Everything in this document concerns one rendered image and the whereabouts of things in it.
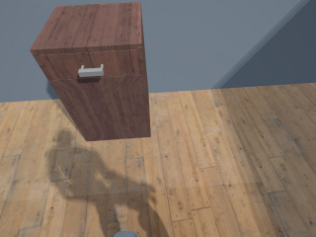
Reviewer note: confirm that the handle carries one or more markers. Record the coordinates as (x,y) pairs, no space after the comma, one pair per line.
(91,72)

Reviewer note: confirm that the drawer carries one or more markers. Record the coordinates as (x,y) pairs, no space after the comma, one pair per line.
(116,63)

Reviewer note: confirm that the cabinet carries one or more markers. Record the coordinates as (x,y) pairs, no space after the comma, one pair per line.
(105,107)

